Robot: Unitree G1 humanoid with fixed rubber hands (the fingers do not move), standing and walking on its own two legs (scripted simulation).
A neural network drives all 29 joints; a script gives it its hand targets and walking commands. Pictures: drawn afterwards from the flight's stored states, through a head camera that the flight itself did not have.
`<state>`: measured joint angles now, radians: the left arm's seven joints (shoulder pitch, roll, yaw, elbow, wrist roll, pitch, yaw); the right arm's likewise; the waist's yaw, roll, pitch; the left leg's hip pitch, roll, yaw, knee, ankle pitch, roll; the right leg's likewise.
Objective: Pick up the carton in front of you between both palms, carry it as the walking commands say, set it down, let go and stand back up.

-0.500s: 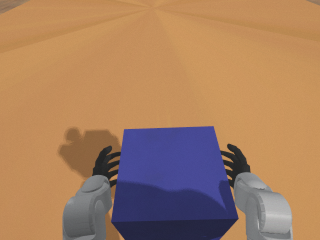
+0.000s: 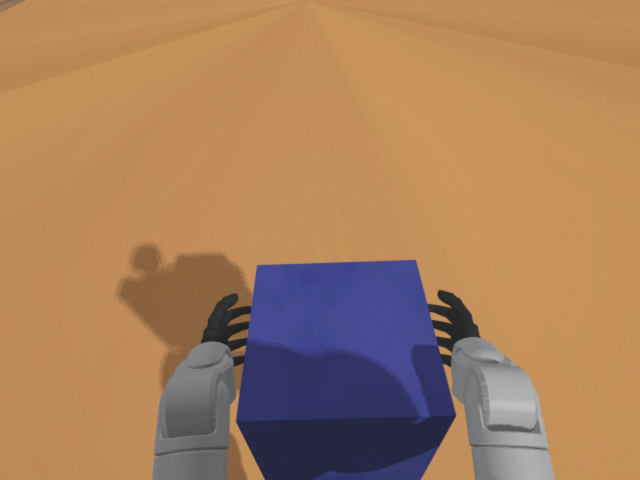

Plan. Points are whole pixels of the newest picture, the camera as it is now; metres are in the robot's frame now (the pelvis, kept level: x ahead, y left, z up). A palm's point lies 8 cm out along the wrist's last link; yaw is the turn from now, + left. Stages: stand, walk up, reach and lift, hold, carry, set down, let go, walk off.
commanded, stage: carry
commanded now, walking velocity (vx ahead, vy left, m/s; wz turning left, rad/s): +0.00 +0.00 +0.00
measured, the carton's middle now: (339, 378) +0.26 +0.00 -0.02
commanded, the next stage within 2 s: hold in 0.76 s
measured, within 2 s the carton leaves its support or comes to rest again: neither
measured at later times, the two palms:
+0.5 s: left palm (220, 342) +0.29 +0.15 +0.04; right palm (452, 338) +0.28 -0.14 +0.04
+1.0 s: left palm (194, 362) +0.25 +0.18 +0.04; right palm (432, 339) +0.28 -0.12 +0.04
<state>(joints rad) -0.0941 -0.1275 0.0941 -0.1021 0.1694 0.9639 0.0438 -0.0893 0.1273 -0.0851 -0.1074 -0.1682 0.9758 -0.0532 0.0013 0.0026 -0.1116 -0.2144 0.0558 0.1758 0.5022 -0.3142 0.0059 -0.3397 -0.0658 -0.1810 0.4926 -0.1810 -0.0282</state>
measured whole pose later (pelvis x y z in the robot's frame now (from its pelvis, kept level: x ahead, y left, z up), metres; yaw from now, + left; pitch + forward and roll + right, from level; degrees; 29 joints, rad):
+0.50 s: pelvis +0.00 +0.00 +0.00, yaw +0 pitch +2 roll +0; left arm -0.20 -0.14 0.17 0.13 0.22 0.72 0.02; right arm -0.20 0.14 -0.16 0.13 -0.22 0.73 -0.03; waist 0.00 0.00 -0.08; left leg -0.24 0.05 0.17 0.53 -0.32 0.01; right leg -0.36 -0.07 -0.18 0.51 -0.18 -0.02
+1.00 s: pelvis -0.01 +0.00 +0.01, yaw +5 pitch -6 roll +0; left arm -0.22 -0.14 0.18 0.20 0.25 0.70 0.00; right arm -0.20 0.14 -0.16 0.16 -0.25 0.73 -0.03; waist 0.01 0.02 0.05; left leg -0.04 -0.01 0.00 0.40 -0.25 0.02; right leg -0.13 -0.01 0.01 0.38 -0.14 0.02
